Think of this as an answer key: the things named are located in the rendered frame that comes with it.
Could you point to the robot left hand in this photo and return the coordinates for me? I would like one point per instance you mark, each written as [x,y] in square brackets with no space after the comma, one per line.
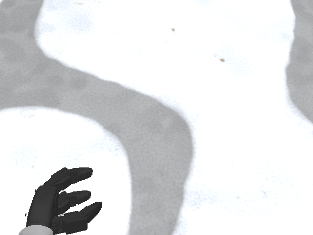
[47,204]

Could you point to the robot left forearm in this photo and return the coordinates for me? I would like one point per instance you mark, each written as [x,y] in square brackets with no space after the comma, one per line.
[36,230]

